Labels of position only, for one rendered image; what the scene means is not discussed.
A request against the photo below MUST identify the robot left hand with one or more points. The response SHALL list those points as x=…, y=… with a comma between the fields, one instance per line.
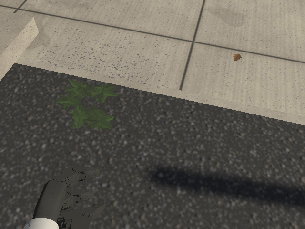
x=56, y=197

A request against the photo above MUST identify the left robot forearm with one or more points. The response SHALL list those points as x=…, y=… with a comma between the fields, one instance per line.
x=41, y=223

